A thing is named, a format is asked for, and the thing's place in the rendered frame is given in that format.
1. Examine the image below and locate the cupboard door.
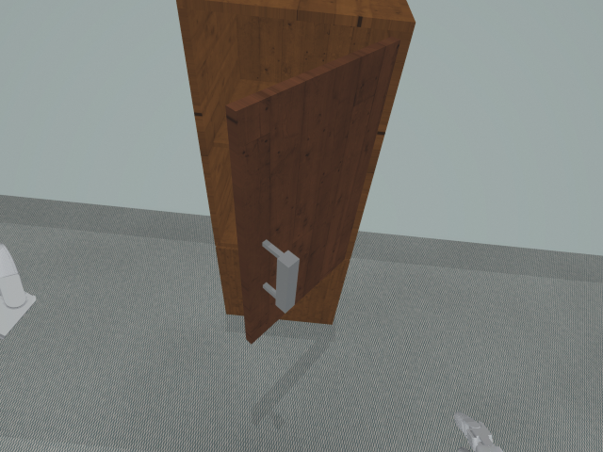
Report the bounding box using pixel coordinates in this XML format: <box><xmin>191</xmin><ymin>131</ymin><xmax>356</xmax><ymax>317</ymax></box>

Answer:
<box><xmin>225</xmin><ymin>37</ymin><xmax>400</xmax><ymax>344</ymax></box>

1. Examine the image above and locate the left robot hand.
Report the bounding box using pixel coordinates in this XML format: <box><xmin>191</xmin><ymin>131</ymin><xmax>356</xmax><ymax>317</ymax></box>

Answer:
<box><xmin>0</xmin><ymin>243</ymin><xmax>36</xmax><ymax>340</ymax></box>

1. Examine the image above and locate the right robot hand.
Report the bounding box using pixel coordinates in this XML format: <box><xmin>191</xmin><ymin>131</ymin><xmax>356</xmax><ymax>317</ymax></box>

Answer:
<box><xmin>454</xmin><ymin>412</ymin><xmax>503</xmax><ymax>452</ymax></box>

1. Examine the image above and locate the handle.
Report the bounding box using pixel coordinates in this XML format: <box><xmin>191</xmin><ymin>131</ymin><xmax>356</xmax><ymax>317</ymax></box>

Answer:
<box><xmin>262</xmin><ymin>239</ymin><xmax>300</xmax><ymax>313</ymax></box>

